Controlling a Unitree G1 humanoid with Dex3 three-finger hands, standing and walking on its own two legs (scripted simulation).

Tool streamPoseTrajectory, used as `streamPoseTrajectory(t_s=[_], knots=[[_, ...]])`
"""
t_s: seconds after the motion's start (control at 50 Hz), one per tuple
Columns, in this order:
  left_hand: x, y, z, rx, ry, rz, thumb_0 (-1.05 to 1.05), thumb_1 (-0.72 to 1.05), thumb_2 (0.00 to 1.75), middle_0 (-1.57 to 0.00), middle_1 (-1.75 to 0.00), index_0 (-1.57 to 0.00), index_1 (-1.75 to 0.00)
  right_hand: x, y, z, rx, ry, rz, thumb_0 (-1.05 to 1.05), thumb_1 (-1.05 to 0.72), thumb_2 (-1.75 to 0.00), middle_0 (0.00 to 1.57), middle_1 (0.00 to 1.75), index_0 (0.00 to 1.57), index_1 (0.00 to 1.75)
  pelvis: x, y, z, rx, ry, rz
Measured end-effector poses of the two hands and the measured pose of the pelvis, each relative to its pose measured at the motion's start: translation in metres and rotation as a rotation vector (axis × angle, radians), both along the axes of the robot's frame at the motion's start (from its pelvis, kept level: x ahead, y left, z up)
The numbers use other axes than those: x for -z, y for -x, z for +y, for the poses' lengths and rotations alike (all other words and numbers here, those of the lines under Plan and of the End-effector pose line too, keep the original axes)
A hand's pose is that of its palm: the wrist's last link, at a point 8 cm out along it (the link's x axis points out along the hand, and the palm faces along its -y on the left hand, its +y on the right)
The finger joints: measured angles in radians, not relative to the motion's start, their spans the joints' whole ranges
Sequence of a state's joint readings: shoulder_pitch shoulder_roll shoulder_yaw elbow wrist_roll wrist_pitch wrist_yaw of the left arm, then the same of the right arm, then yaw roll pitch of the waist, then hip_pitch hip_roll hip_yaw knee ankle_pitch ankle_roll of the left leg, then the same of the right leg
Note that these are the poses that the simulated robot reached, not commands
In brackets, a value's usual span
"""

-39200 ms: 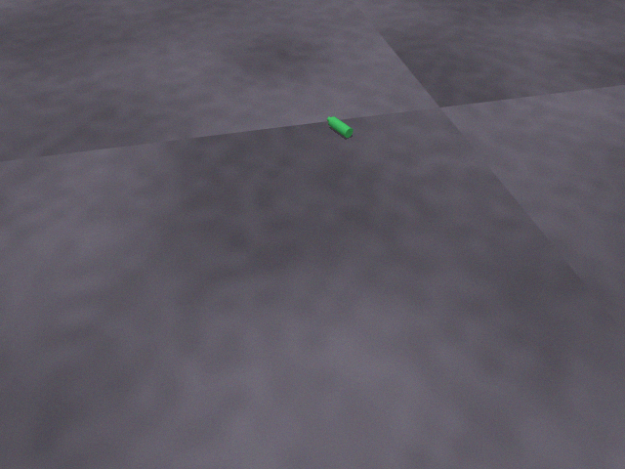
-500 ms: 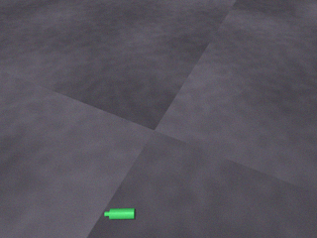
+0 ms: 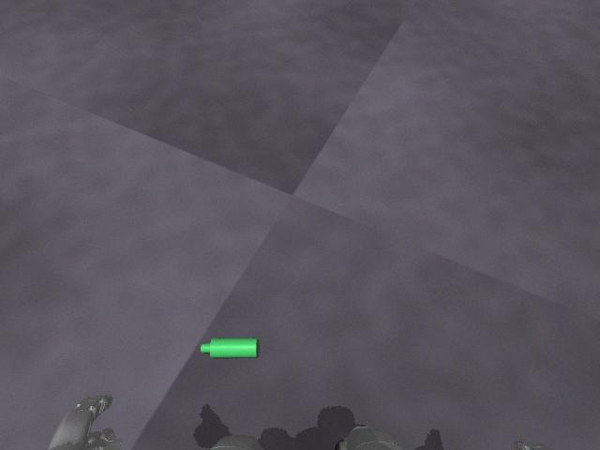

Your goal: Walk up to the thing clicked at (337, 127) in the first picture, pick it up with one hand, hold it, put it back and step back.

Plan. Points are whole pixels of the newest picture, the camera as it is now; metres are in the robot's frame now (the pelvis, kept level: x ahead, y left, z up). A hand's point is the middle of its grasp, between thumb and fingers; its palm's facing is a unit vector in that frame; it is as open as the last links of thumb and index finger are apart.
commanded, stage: step back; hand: left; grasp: from above
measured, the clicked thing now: (229, 347) +0.42 +0.20 -0.73
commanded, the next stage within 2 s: none
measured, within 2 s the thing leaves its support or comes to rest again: neither
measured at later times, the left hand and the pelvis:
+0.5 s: hand out of the picture +0.02 +0.27 -0.15, palm faces -0.13 -0.91 -0.40, open 7.4 cm; pelvis -0.11 +0.01 -0.01, yaw -7 degrees
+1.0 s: hand out of the picture -0.12 +0.28 -0.14, palm faces -0.03 -0.93 -0.36, open 7.4 cm; pelvis -0.25 +0.02 +0.00, yaw -2 degrees
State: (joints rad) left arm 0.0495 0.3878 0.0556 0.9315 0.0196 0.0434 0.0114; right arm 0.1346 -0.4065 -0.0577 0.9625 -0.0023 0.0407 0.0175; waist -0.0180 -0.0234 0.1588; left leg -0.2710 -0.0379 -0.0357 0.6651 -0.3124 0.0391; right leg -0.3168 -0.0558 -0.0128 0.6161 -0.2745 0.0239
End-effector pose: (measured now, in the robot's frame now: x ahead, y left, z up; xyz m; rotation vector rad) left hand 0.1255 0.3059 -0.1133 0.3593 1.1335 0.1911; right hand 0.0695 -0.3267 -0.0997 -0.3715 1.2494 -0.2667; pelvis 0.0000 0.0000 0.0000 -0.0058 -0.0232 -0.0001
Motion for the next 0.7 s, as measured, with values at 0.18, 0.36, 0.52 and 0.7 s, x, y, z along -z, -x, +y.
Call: streamPoseTrajectory(t_s=[0.18,0.36,0.52,0.7], knots=[[0.006,0.016,0.016,0.028,0.020,0.010,0.00,0.90,0.90,-0.21,-0.30,-0.21,-0.30,-0.009,0.047,0.035,0.019,0.016,0.026,0.00,-0.91,-0.89,0.20,0.30,0.21,0.30,-0.006,0.031,0.022,0.034,0.017,-0.003],[0.005,0.066,0.017,0.069,0.001,0.068,0.00,0.90,0.90,-0.21,-0.30,-0.21,-0.30,-0.001,0.070,0.044,0.031,-0.016,-0.087,0.00,-0.90,-0.89,0.20,0.30,0.21,0.30,-0.002,0.068,0.024,0.094,0.013,-0.014],[-0.004,0.116,0.001,0.087,-0.036,0.039,0.00,0.90,0.90,-0.21,-0.30,-0.21,-0.30,0.019,0.110,0.017,0.048,-0.045,-0.133,0.00,-0.90,-0.89,0.20,0.30,0.21,0.30,0.011,0.115,0.005,0.119,0.018,-0.027],[-0.028,0.168,-0.009,0.056,-0.043,-0.006,0.00,0.90,0.90,-0.21,-0.30,-0.21,-0.30,0.010,0.173,0.003,0.046,-0.036,-0.061,0.00,-0.91,-0.89,0.20,0.30,0.21,0.30,-0.005,0.157,0.000,0.084,-0.031,-0.017]])
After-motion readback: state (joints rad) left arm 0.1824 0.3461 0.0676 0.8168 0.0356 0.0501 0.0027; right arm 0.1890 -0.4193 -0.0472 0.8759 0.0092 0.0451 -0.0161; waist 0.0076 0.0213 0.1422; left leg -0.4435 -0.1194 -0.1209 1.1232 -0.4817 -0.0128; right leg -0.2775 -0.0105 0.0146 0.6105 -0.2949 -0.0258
